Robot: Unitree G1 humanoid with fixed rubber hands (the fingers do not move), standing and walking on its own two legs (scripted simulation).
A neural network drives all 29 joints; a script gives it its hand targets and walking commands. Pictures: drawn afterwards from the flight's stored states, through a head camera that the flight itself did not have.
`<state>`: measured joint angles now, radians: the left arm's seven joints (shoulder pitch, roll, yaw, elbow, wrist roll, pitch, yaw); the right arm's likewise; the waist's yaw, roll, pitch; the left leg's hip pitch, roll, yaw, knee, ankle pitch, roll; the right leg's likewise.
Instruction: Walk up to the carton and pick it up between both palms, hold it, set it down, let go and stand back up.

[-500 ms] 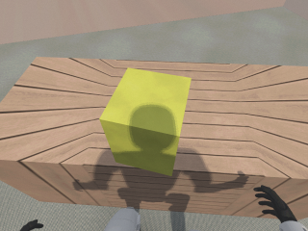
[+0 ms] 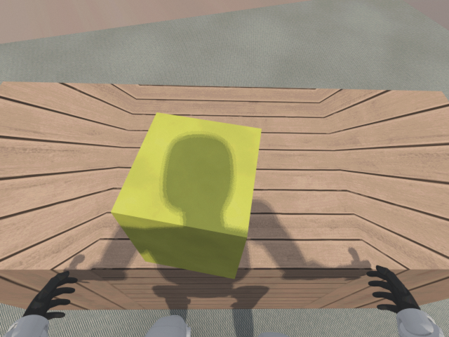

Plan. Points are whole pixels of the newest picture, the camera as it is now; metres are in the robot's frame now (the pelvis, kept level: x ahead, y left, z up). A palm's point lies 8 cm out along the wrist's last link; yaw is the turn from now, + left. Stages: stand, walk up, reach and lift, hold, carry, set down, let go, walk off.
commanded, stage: walk up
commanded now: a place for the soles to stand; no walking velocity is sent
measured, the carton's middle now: (198, 201) +0.35 +0.06 -0.02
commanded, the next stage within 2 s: reach and lift in 1.88 s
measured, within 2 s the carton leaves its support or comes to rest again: neither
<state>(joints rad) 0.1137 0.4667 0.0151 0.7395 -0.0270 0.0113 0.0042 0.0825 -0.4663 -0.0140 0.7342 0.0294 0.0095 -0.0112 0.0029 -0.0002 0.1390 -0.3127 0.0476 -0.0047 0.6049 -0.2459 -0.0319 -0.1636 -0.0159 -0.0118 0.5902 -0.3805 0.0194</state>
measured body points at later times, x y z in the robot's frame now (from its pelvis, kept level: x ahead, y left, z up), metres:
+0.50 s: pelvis -0.01 +0.01 +0.02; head +0.01 +0.01 +0.46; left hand +0.09 +0.34 -0.10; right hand +0.11 -0.32 -0.10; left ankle +0.05 +0.14 -0.73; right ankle -0.04 -0.13 -0.73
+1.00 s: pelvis -0.02 +0.02 +0.01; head +0.02 +0.02 +0.46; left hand +0.04 +0.36 -0.10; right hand +0.13 -0.30 -0.09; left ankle +0.05 +0.14 -0.73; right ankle -0.04 -0.13 -0.73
